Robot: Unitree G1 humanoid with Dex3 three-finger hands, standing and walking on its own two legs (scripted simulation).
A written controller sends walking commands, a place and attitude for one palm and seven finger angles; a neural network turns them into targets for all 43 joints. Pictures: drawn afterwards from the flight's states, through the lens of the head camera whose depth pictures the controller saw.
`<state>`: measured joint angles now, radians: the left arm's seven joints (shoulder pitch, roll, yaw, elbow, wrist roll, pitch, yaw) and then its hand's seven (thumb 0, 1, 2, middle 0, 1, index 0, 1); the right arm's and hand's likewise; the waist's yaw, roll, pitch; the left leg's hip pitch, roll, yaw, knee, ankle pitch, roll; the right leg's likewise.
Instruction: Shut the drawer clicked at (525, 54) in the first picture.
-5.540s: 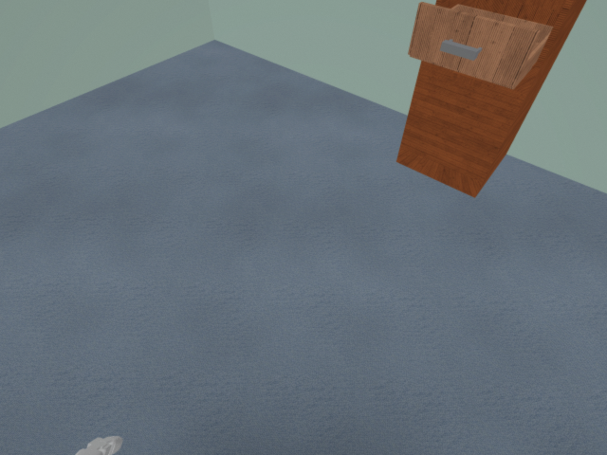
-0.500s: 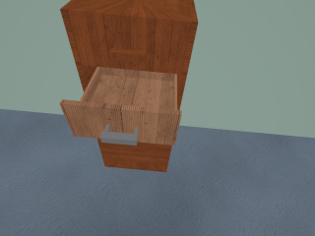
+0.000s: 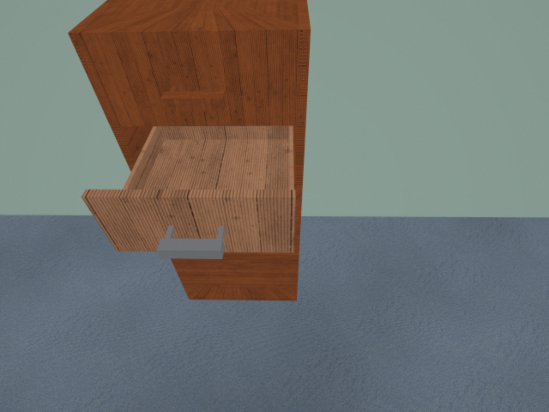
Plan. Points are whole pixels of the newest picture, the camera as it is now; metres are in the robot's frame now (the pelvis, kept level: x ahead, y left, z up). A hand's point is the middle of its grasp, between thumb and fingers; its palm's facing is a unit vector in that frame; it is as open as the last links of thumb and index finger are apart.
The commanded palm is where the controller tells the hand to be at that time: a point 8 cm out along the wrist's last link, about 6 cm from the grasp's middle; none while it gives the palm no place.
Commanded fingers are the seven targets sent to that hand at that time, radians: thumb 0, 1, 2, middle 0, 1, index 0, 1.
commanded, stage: come to a stop and stand still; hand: left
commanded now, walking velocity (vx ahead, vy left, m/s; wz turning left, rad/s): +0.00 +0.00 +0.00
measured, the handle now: (193, 239) +0.42 +0.18 -0.03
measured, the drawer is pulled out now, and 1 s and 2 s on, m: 0.22 0.22 0.22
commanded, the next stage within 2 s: look again from close up in 0.22 s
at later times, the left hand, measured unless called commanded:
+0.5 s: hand out of the picture -0.01 +0.15 -0.17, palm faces +0.03 -0.98 -0.19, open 7.4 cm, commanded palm none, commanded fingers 0.00 0.90 0.90 -0.20 -0.30 -0.20 -0.30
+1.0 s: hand out of the picture -0.02 +0.16 -0.17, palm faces +0.03 -0.98 -0.20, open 7.4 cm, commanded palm none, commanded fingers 0.00 0.90 0.90 -0.20 -0.30 -0.20 -0.30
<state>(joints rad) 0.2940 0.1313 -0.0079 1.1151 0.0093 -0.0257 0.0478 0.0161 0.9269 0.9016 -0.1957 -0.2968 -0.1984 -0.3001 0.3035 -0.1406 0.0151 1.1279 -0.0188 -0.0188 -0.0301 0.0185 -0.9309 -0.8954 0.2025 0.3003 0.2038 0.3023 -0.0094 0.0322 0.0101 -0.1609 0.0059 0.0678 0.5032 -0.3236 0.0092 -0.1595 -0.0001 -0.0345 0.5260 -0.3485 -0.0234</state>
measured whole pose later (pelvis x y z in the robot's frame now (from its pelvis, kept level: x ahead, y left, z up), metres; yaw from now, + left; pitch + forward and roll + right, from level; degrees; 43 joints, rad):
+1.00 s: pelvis -0.01 -0.01 +0.00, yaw +0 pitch -1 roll +1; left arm 0.30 0.14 0.00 1.12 0.01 -0.02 0.03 0.00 0.91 0.90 -0.19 -0.30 -0.20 -0.30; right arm 0.29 -0.14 0.02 1.16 -0.02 -0.02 -0.03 0.01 -0.92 -0.90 0.20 0.30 0.20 0.30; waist 0.01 0.00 0.02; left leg -0.15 0.01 0.07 0.44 -0.27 0.00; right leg -0.15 0.01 -0.04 0.47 -0.31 -0.04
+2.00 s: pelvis +0.03 +0.01 +0.00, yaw +0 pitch -2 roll +1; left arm 0.27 0.18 -0.01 1.03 0.02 0.01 0.03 0.00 0.91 0.90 -0.20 -0.30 -0.20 -0.30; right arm 0.28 -0.20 0.00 0.97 -0.03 -0.01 -0.01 0.01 -0.93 -0.90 0.20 0.30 0.20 0.30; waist 0.01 0.04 0.00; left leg -0.15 -0.01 0.13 0.48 -0.31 0.04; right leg -0.29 -0.06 -0.04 0.53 -0.21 0.01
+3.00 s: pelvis +0.04 -0.02 -0.01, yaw +2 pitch +4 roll +1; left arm 0.37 0.13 0.09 0.24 -0.19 -0.29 0.00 0.02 0.92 0.90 -0.26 -0.36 -0.26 -0.37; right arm 0.27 -0.26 -0.04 0.80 0.01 -0.27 -0.06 0.02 -0.92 -0.90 0.20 0.30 0.21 0.30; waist -0.01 0.03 -0.05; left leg -0.31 0.02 0.06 0.61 -0.36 -0.02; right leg -0.43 -0.04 -0.10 0.65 -0.28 -0.03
